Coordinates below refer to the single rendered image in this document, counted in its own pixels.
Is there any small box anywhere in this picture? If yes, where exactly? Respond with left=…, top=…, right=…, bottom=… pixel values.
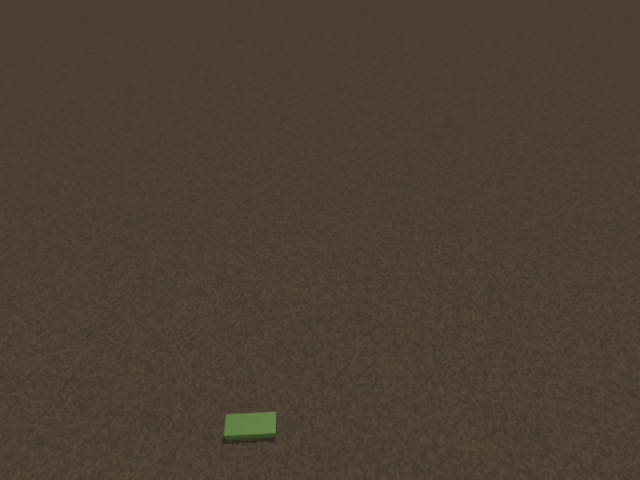
left=224, top=412, right=278, bottom=440

